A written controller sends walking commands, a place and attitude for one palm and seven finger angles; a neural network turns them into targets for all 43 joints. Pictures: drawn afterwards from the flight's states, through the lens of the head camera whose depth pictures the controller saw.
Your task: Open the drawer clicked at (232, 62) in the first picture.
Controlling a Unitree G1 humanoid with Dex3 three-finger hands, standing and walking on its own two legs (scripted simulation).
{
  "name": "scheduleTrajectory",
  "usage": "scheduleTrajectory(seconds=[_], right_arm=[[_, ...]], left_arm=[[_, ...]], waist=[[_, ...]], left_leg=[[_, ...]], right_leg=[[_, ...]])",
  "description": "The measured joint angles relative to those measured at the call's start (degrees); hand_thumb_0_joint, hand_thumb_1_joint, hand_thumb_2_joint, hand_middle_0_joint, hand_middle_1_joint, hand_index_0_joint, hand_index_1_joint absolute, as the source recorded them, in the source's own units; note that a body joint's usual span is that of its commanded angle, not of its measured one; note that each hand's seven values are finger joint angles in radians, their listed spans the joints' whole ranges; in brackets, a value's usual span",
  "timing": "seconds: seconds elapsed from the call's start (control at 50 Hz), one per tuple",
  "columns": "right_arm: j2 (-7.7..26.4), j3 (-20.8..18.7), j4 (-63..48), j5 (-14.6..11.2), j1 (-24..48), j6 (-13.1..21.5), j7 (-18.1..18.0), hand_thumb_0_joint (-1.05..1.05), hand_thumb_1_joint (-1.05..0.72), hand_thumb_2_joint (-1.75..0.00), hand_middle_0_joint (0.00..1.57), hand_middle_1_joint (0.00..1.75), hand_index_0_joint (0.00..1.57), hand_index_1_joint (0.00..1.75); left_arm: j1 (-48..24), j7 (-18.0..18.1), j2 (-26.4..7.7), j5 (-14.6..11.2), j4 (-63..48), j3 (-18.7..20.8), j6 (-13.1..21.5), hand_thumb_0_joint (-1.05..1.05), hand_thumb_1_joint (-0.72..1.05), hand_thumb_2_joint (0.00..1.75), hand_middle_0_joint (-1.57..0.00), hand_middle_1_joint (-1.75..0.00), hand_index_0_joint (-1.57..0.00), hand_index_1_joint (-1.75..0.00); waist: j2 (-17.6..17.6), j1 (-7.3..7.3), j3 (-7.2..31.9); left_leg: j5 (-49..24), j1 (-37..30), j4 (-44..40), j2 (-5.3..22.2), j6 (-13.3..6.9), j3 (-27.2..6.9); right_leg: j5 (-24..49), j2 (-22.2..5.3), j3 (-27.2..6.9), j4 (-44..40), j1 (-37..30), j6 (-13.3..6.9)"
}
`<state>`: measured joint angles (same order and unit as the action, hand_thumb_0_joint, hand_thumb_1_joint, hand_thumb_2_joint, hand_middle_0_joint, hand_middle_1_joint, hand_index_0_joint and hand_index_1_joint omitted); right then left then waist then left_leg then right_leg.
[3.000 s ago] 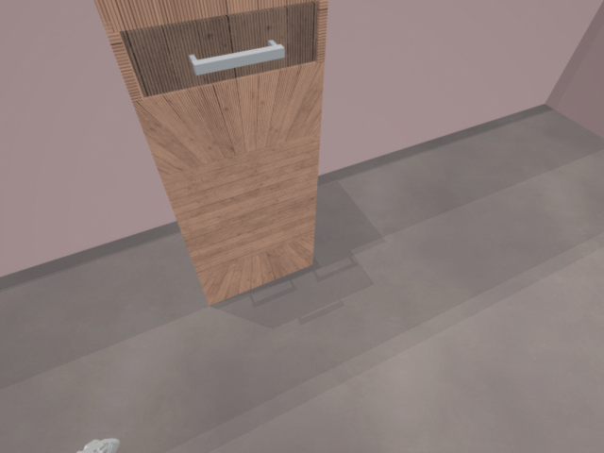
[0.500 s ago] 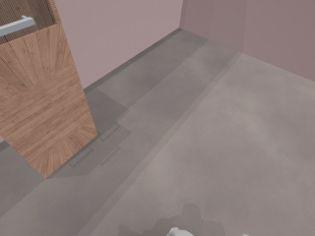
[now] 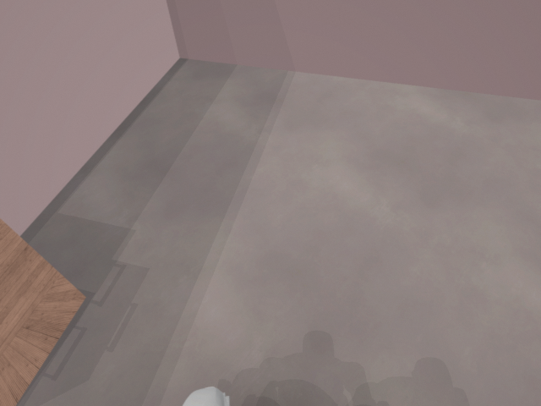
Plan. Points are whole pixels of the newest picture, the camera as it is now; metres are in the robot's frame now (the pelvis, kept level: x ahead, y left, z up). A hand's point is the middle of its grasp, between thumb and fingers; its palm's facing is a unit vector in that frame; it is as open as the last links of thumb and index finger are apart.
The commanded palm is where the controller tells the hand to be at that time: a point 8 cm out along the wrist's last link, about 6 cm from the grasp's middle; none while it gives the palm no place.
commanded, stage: walk to a spot facing it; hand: left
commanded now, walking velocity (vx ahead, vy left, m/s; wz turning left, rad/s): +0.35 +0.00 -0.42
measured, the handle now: out of the picture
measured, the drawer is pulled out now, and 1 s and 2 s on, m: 0.00 0.00 0.00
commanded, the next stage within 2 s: turn to face it in 0.72 s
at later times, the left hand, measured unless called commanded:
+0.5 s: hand (161, 321) +0.30 +0.23 -0.17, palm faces -0.20 -0.96 -0.17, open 7.4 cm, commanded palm none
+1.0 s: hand (267, 215) +0.56 +0.03 -0.16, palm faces -0.48 -0.85 -0.20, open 7.3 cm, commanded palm none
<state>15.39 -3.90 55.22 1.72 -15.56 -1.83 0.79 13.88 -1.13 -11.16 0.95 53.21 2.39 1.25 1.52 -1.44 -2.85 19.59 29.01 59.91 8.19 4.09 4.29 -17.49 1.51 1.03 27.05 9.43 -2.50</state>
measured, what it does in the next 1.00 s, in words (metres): walks ahead, turning right: left foot, then right foot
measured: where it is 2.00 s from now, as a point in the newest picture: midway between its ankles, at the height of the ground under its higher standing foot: (308, 348)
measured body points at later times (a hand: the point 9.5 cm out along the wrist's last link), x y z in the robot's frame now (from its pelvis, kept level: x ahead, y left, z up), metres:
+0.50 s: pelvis +0.20 +0.05 +0.00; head +0.22 +0.07 +0.45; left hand +0.31 +0.28 -0.15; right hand +0.17 -0.19 -0.13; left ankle +0.22 +0.14 -0.74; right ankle +0.17 -0.08 -0.64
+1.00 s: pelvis +0.37 -0.06 -0.01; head +0.39 -0.08 +0.44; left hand +0.58 +0.08 -0.15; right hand +0.27 -0.28 -0.16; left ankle +0.45 +0.06 -0.67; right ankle +0.37 -0.15 -0.74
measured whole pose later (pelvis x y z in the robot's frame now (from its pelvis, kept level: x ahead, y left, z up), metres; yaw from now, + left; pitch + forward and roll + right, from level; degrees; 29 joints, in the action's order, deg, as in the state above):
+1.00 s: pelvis +0.37 -0.06 -0.01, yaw -28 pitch -1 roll -1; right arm 10.1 -2.5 57.0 1.0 -15.2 0.1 -1.4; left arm 7.0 0.9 -9.5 0.4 55.7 2.4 2.0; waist 1.4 -4.1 -4.7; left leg 20.5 29.9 63.9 9.0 3.1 3.5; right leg -12.5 1.2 7.8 30.0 16.4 -4.2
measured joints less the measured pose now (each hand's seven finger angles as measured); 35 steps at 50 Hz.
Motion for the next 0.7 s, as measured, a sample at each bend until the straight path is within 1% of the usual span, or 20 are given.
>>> scheduleTrajectory(seconds=[0.06, 0.14, 0.2, 0.24, 0.26, 0.28, 0.32, 0.34, 0.36, 0.4, 0.46, 0.54, 0.62, 0.66, 0.7], right_arm=[[-0.61, -0.14, -1.36, -0.09, 1.92, 0.84, 0.38, 0.01, -0.91, -0.90, 0.20, 0.30, 0.20, 0.30], [-1.65, 0.08, -2.36, -0.30, 4.47, 1.50, 0.70, 0.01, -0.91, -0.90, 0.20, 0.30, 0.20, 0.30], [-2.58, 0.44, -2.98, -0.58, 6.17, 2.10, 0.82, 0.01, -0.91, -0.90, 0.20, 0.30, 0.20, 0.30], [-3.14, 0.84, -3.58, -0.64, 6.98, 3.07, 0.64, 0.01, -0.91, -0.90, 0.20, 0.30, 0.20, 0.30], [-3.20, 1.16, -4.09, -0.50, 7.21, 3.96, 0.39, 0.01, -0.91, -0.90, 0.20, 0.30, 0.20, 0.30], [-3.61, 1.35, -4.26, -0.22, 7.66, 4.87, 0.03, 0.01, -0.91, -0.90, 0.20, 0.30, 0.20, 0.30], [-4.59, 2.09, -4.24, -0.09, 7.56, 5.47, -0.46, 0.01, -0.91, -0.90, 0.20, 0.30, 0.20, 0.30], [-5.10, 2.29, -3.98, -0.08, 6.98, 5.50, -0.65, 0.01, -0.91, -0.90, 0.20, 0.30, 0.20, 0.30], [-5.62, 2.39, -3.54, -0.06, 6.15, 5.54, -0.88, 0.00, -0.91, -0.90, 0.20, 0.30, 0.20, 0.30], [-6.53, 2.44, -2.20, -0.06, 4.04, 5.67, -1.33, 0.00, -0.91, -0.90, 0.21, 0.30, 0.20, 0.30], [-6.94, 1.67, 0.22, -0.39, 0.68, 5.84, -2.14, 0.00, -0.93, -0.90, 0.21, 0.30, 0.20, 0.30], [-6.08, 1.02, 2.88, -0.45, -3.31, 5.79, -2.13, 0.00, -0.93, -0.90, 0.21, 0.30, 0.20, 0.30], [-5.60, 0.77, 4.67, -0.35, -6.64, 5.62, -1.97, 0.00, -0.93, -0.90, 0.20, 0.30, 0.20, 0.30], [-5.50, 0.74, 5.29, -0.20, -8.04, 5.43, -1.88, 0.00, -0.92, -0.90, 0.20, 0.30, 0.20, 0.30], [-5.41, 0.75, 5.81, -0.02, -9.25, 5.10, -1.80, 0.01, -0.92, -0.90, 0.20, 0.30, 0.20, 0.30]], left_arm=[[2.45, 0.02, 0.34, 0.12, 1.85, -0.19, 0.47, 0.00, 0.90, 0.90, -0.20, -0.30, -0.21, -0.30], [5.28, 0.37, 0.45, 0.28, 3.83, -0.13, 0.83, 0.00, 0.90, 0.90, -0.20, -0.30, -0.21, -0.30], [7.05, 0.69, 0.11, 0.39, 4.98, 0.19, 0.72, 0.00, 0.90, 0.90, -0.20, -0.30, -0.21, -0.30], [8.28, 0.79, -0.26, 0.34, 5.72, 0.60, 0.55, 0.00, 0.90, 0.90, -0.20, -0.30, -0.21, -0.30], [8.98, 0.75, -0.35, 0.16, 6.02, 0.91, 0.39, 0.00, 0.90, 0.90, -0.20, -0.30, -0.21, -0.30], [8.83, 0.62, -0.64, -0.13, 6.54, 1.31, -0.07, 0.00, 0.90, 0.90, -0.20, -0.30, -0.21, -0.30], [7.95, 0.43, -1.37, -0.22, 7.33, 1.85, -1.05, 0.00, 0.90, 0.90, -0.20, -0.30, -0.20, -0.30], [7.40, 0.22, -1.68, -0.07, 7.48, 2.08, -1.38, 0.00, 0.90, 0.90, -0.20, -0.30, -0.20, -0.30], [6.68, -0.09, -1.99, 0.14, 7.39, 2.33, -1.61, 0.00, 0.90, 0.90, -0.20, -0.30, -0.20, -0.30], [4.99, -0.64, -2.42, 0.51, 6.35, 2.80, -1.93, 0.01, 0.91, 0.90, -0.20, -0.30, -0.20, -0.30], [2.68, -1.04, -2.33, 0.74, 4.02, 3.31, -2.13, 0.00, 0.91, 0.90, -0.20, -0.29, -0.20, -0.30], [-0.61, -1.43, -1.62, 1.00, 1.93, 3.63, -2.72, 0.00, 0.91, 0.90, -0.19, -0.29, -0.20, -0.30], [-4.34, -1.71, -1.00, 1.06, 1.14, 3.35, -3.24, 0.00, 0.91, 0.90, -0.19, -0.29, -0.20, -0.30], [-6.33, -1.80, -0.73, 1.03, 0.89, 3.12, -3.34, 0.00, 0.91, 0.90, -0.19, -0.29, -0.20, -0.30], [-8.20, -1.86, -0.44, 0.94, 0.51, 2.86, -3.22, 0.00, 0.91, 0.90, -0.19, -0.29, -0.20, -0.30]], waist=[[-0.59, 0.34, 0.26], [-1.18, 1.64, 0.29], [-1.96, 2.94, 0.15], [-2.75, 3.50, 0.17], [-2.77, 3.54, 0.23], [-3.29, 3.38, -0.19], [-4.12, 3.43, -0.56], [-4.24, 3.28, -0.40], [-4.33, 3.07, -0.20], [-4.33, 2.89, 0.19], [-4.04, 2.79, 0.88], [-3.52, 1.86, 0.92], [-3.11, 0.12, -0.29], [-2.87, -0.95, -1.14], [-2.50, -1.87, -2.00]], left_leg=[[-3.72, 2.47, -3.80, -0.17, 0.32, -0.39], [-5.94, 3.16, -9.98, -0.86, 0.08, -0.67], [-5.76, 0.81, -16.58, -2.01, -0.80, -0.26], [-6.34, -2.86, -22.67, -3.26, -1.58, 0.37], [-8.05, -4.95, -25.63, -3.44, -2.58, 0.61], [-9.28, -4.91, -24.00, -3.43, -3.87, 1.38], [-5.94, -6.07, -20.99, -2.87, -5.35, 3.49], [-4.57, -7.45, -21.39, -2.62, -5.63, 4.38], [-3.94, -9.10, -22.72, -2.55, -5.70, 5.14], [-4.52, -12.50, -26.61, -2.57, -5.49, 6.52], [-5.06, -17.04, -32.05, -2.77, -5.55, 8.84], [-4.40, -22.09, -36.67, -3.12, -5.25, 11.87], [-2.24, -26.56, -38.52, -2.95, -4.13, 14.65], [-0.59, -28.47, -38.42, -2.52, -3.21, 15.95], [1.45, -30.19, -37.70, -1.78, -2.06, 17.36]], right_leg=[[0.41, 0.54, -1.94, -3.21, -2.77, 0.05], [-0.91, 1.08, -4.08, -5.18, -6.23, 0.61], [-3.40, 0.97, -5.65, -4.73, -8.49, 1.45], [-6.40, 0.59, -6.99, -2.04, -9.02, 2.25], [-8.59, 0.79, -7.60, 2.07, -7.91, 2.20], [-10.64, 0.69, -7.33, 10.05, -5.13, 1.81], [-11.63, 0.72, -5.84, 27.94, 2.00, 0.84], [-10.18, 0.33, -4.27, 34.86, 5.47, 0.62], [-7.99, -0.40, -2.57, 39.66, 8.62, 0.60], [-3.71, -2.16, 0.15, 43.88, 13.98, 0.96], [1.23, -4.48, 1.99, 42.98, 20.16, 1.90], [6.10, -6.93, 2.71, 36.57, 24.86, 3.30], [8.26, -8.13, 3.64, 26.51, 25.42, 3.84], [8.32, -7.99, 4.34, 21.45, 24.57, 3.52], [7.77, -7.27, 5.15, 17.13, 23.25, 2.82]])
